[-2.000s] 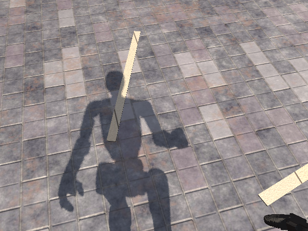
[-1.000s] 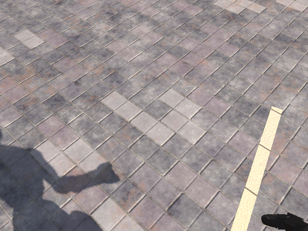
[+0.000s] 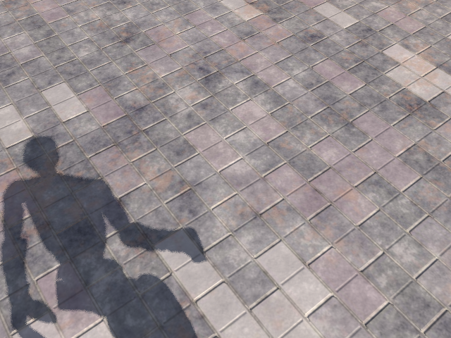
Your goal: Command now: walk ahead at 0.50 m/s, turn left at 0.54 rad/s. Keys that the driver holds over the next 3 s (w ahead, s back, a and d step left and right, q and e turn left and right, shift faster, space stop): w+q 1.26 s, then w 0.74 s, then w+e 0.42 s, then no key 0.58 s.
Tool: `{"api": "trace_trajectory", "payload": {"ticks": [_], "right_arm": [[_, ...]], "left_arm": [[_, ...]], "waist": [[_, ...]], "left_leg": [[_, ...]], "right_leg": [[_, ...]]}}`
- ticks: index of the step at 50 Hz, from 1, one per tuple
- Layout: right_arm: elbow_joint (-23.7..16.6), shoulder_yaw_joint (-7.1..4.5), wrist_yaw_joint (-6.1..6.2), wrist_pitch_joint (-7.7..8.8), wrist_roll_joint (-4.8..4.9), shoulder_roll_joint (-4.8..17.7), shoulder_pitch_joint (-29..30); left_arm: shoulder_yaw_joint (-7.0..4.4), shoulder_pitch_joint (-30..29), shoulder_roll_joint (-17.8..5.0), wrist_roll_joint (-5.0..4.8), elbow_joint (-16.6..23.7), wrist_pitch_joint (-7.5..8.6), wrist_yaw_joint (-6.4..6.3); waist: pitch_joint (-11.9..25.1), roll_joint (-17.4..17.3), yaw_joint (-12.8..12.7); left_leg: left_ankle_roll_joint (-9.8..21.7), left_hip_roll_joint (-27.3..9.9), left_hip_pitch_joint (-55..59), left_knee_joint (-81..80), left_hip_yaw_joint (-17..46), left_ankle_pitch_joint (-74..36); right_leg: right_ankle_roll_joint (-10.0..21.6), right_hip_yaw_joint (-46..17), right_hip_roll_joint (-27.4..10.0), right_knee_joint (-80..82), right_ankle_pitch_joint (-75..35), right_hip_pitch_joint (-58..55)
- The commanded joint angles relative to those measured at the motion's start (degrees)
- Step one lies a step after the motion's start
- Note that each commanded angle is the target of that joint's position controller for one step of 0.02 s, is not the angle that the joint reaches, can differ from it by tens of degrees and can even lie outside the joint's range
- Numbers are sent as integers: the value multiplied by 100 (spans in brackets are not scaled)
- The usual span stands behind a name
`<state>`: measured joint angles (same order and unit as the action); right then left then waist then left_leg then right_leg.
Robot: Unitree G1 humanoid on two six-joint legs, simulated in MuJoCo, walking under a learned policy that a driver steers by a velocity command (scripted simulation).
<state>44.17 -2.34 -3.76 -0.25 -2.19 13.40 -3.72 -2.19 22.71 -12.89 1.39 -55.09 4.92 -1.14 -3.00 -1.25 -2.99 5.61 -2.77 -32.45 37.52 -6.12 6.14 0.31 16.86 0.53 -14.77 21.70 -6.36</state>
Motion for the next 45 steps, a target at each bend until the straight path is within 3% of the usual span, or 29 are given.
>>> {"api": "trace_trajectory", "payload": {"ticks": [1, 2, 3, 4, 5, 6, 7, 8, 10, 13, 18, 22, 24, 26, 27, 28, 29, 30, 31, 32, 33, 34, 36, 38, 42, 45], "right_arm": [[-265, -151, 55, 74, -21, 481, -339], [-72, -233, 100, 124, -36, 605, -1007], [222, -386, 183, 167, -102, 941, -1972], [193, -587, 269, 150, -89, 1711, -2049], [93, -604, 271, 79, 119, 1784, -2102], [153, -571, 323, 53, 147, 1657, -1829], [171, -482, 351, 75, 172, 1294, -1575], [156, -418, 370, 113, 173, 1072, -1324], [106, -332, 371, 209, 219, 853, -1094], [165, -370, 337, 335, 226, 1037, -1336], [235, -389, 340, 319, 215, 1075, -1883], [268, -402, 380, 301, 165, 1127, -2243], [245, -412, 411, 294, 127, 1182, -2276], [149, -435, 448, 299, 109, 1277, -2014], [90, -447, 440, 315, 102, 1339, -1824], [71, -441, 404, 346, 133, 1348, -1703], [-11, -365, 347, 399, 198, 1082, -1716], [-223, -224, 347, 417, 340, 490, -2025], [-249, -252, 370, 360, 210, 817, -2366], [-71, -284, 384, 274, 113, 1015, -2165], [-79, -269, 316, 252, 86, 962, -1809], [-101, -257, 266, 219, 77, 852, -1702], [-124, -240, 166, 91, -12, 774, -1644], [-255, -218, 98, 26, 6, 706, -1426], [-540, -162, 12, -4, 9, 619, -672], [-706, -82, -53, 25, 34, 490, -151]], "left_arm": [[-243, 41, -1109, 23, 197, -70, -66], [-263, 17, -1184, 12, 221, -131, -61], [-249, -72, -1143, 5, 335, -148, -43], [-101, 124, -450, -73, 747, -102, 68], [-187, -522, -856, -21, 973, -20, 104], [-165, -934, -815, -52, 1118, 46, 131], [-122, -882, -747, -77, 1083, 110, 124], [-135, -803, -727, -32, 1012, 87, 109], [-128, -582, -678, 135, 978, -129, 124], [-101, -782, -547, 149, 1104, -307, 177], [-62, -1968, -553, 104, 1507, -312, 213], [-10, -2612, -574, 48, 1755, -241, 251], [-2, -2743, -634, 22, 1862, -192, 251], [-37, -2367, -774, 2, 1817, -140, 230], [-83, -1910, -883, -6, 1690, -109, 192], [-149, -1194, -1013, 11, 1486, -50, 130], [-248, -373, -1359, 114, 1385, 21, 41], [-337, 56, -1835, 244, 1438, -10, -36], [-375, -243, -1838, 140, 1406, -103, -15], [-252, -680, -1218, 93, 1532, -144, 15], [-158, -933, -837, 52, 1527, -139, 41], [-116, -1031, -714, 69, 1493, -124, 44], [-110, -858, -710, 30, 1319, -26, 45], [-142, -682, -769, -26, 1213, 84, 94], [-188, -495, -824, -33, 1060, 114, 119], [-207, -416, -859, -25, 972, 100, 130]], "waist": [[219, 663, 430], [622, 594, 718], [1153, 200, 1174], [1652, -1177, 878], [1989, -639, 1055], [1172, -243, 946], [636, 98, 710], [320, 266, 454], [365, 149, 172], [345, 74, 148], [75, -180, 576], [86, -240, 835], [86, -294, 842], [128, -369, 578], [270, -384, 352], [600, -174, -17], [1262, 350, -365], [1896, 1371, -289], [1970, 1803, 91], [1129, 788, 182], [579, 325, 175], [362, 444, 265], [237, 758, 325], [286, 732, 345], [98, 635, 263], [-10, 628, 175]], "left_leg": [[396, 579, 723, -177, -384, 854], [558, 787, 1552, -476, -345, 897], [823, 496, 3004, -904, 314, 939], [1647, -1297, 4844, -1186, 3214, 1113], [1938, -1718, 5059, -2063, 5000, 817], [1772, -1609, 4565, -2120, 3985, 385], [1533, -1400, 3764, -2169, 3361, -206], [1283, -1075, 3136, -2231, 2866, -751], [1139, -694, 2515, -2348, 2319, -1380], [1122, -442, 2263, -2479, 2089, -1515], [864, -285, 2539, -2539, 2235, -1049], [793, -346, 3018, -2211, 2432, -1525], [723, -425, 3145, -1987, 2597, -1803], [526, -461, 2948, -1727, 2751, -1971], [408, -393, 2723, -1389, 2768, -2356], [271, -117, 2494, -580, 2614, -2571], [104, 297, 1940, 816, 2224, -1820], [-85, 1049, 434, 2425, 1501, 1486], [-58, 969, -342, 3221, 1316, 2516], [-55, 536, -506, 3492, 1346, 2010], [-104, 359, -407, 3284, 1248, 1589], [-157, 201, -254, 3037, 1182, 1398], [-254, 71, -83, 2897, 1071, 1230], [-298, 26, -239, 2843, 1030, 1013], [-436, -104, -808, 2259, 913, 350], [-429, -122, -605, 1282, 660, -278]], "right_leg": [[604, -242, -1622, -1291, -6403, -85], [552, -191, -1583, -2363, -6267, 146], [359, -140, -1435, -3933, -4963, 1146], [-7, -210, -467, -6111, -328, 3722], [-89, -1581, 95, -6935, 801, 4630], [-19, -1885, -307, -6814, 244, 5104], [10, -1860, -536, -6238, -213, 4883], [-5, -1871, -676, -5752, -327, 4528], [-138, -1896, -734, -5271, -354, 3882], [-298, -1745, -685, -4670, -627, 3926], [-408, -1738, -583, -3242, -1715, 4437], [-348, -1743, -348, -2448, -1986, 4415], [-264, -1778, -234, -2126, -1846, 4188], [-126, -1844, -121, -1700, -1536, 3393], [-33, -1795, 23, -1550, -1288, 2656], [91, -1743, 89, -1190, -1327, 1665], [346, -2535, -727, -929, -655, 409], [741, -4705, -2291, -465, 346, -932], [1174, -6334, -2676, -17, 764, -712], [1112, -5537, -2455, -7, 1087, 23], [996, -4565, -2093, 85, 565, 689], [833, -3840, -1810, 215, -124, 1064], [750, -2969, -1533, 331, -1228, 1373], [828, -2567, -1572, 424, -1933, 1308], [899, -1827, -1566, 666, -2264, 1129], [786, -1239, -1418, 654, -2476, 1120]]}}
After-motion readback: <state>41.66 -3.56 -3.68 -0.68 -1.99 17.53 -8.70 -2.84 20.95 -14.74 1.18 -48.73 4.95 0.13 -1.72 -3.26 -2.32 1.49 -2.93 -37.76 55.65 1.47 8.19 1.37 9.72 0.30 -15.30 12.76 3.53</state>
